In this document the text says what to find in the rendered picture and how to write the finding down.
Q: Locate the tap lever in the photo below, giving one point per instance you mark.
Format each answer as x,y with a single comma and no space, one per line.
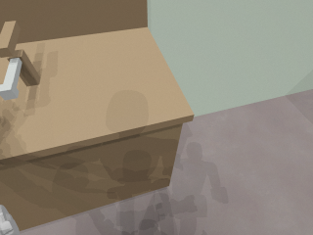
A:
8,90

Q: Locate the left robot upper arm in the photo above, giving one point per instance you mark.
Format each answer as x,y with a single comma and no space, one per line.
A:
7,224

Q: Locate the counter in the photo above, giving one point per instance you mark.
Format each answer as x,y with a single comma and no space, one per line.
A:
99,113

